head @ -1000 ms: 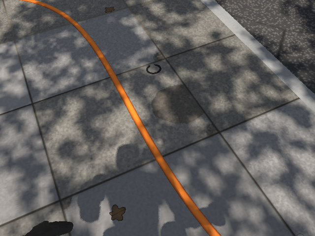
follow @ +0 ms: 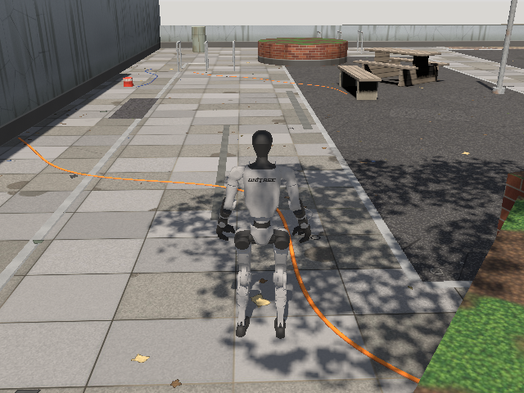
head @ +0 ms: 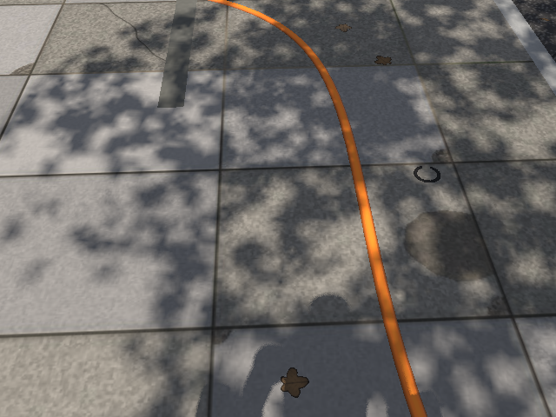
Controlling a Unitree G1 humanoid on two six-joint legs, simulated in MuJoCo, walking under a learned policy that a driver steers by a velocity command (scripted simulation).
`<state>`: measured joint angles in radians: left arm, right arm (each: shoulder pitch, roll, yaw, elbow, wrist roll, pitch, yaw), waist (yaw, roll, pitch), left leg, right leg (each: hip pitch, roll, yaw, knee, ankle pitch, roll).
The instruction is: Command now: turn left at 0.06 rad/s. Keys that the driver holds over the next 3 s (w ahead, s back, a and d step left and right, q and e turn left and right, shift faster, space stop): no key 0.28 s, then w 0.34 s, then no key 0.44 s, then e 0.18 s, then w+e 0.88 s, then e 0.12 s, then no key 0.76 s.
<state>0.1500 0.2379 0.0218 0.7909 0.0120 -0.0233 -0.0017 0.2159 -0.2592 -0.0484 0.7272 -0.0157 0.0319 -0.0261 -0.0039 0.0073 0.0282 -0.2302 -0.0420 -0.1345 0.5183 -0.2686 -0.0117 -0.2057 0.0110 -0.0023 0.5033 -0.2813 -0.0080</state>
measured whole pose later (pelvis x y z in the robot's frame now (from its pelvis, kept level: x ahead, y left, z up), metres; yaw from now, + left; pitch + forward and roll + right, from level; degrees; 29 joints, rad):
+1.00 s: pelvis +0.19 +0.03 -0.01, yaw +0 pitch +1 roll +1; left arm 0.03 0.25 0.02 0.84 0.02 -0.07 -0.02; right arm 0.35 -0.25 -0.03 0.94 -0.01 -0.04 -0.02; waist -0.04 -0.01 0.05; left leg -0.05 -0.04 -0.01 0.56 -0.46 0.01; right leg -0.43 0.02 -0.03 0.51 -0.07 -0.05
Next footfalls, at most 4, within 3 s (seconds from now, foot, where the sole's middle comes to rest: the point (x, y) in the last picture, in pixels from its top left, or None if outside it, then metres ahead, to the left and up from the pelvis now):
0.96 right None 0.34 -0.07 -0.77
1.34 left None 0.29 0.16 -0.77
1.86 right None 0.48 -0.19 -0.77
2.32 left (371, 298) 0.84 -0.22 -0.77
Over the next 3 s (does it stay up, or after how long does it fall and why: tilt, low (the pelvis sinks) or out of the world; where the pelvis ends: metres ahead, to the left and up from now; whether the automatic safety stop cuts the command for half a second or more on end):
stays up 0.70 -0.27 0.00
